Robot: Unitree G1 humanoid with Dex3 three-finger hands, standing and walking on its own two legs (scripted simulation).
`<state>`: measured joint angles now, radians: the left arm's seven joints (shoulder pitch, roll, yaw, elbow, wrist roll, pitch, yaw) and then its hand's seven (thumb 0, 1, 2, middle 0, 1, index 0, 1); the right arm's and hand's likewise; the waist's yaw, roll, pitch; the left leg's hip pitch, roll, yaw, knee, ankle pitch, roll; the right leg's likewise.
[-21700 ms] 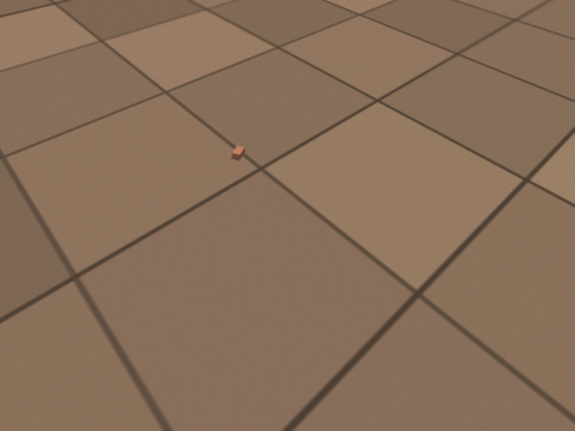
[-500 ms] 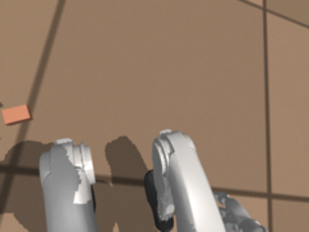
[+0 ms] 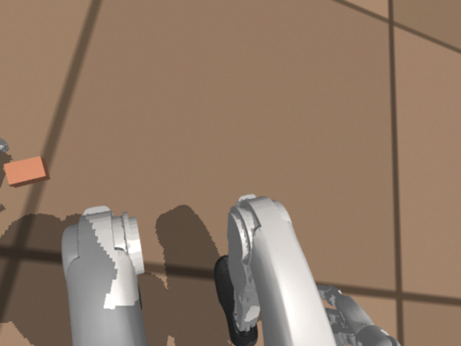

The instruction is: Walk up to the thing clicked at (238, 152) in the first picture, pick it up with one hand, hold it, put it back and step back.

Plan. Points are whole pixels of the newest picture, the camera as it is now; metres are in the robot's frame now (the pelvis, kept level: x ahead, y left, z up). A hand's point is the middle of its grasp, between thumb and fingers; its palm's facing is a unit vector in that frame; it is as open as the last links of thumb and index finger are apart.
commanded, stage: approach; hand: left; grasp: from above
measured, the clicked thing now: (27, 171) +0.42 +0.34 -0.30
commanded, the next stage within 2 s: close in in 0.34 s
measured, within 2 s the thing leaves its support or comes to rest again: neither
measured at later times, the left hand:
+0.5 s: hand (2, 163) +0.41 +0.34 -0.18, palm faces -0.43 -0.16 -0.89, open 11.1 cm
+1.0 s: hand (21, 174) +0.40 +0.33 -0.24, palm faces -0.40 -0.19 -0.90, open 11.6 cm
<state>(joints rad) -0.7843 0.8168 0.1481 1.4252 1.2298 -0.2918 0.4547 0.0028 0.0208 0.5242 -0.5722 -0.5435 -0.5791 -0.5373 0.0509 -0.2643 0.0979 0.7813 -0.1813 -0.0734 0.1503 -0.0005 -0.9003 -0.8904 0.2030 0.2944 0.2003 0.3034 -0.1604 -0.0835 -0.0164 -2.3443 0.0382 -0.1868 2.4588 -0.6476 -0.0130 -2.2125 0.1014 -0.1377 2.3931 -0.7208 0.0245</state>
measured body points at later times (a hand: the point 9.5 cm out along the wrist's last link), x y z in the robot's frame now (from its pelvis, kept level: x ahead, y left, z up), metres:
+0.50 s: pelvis +0.00 +0.00 +0.00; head +0.23 +0.07 +0.38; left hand +0.43 +0.35 -0.13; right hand +0.07 -0.26 -0.11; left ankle +0.08 +0.13 -0.28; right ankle +0.09 -0.11 -0.28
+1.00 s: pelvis +0.00 +0.00 -0.02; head +0.24 +0.11 +0.35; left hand +0.42 +0.34 -0.19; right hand +0.10 -0.27 -0.10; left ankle +0.08 +0.13 -0.28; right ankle +0.09 -0.11 -0.28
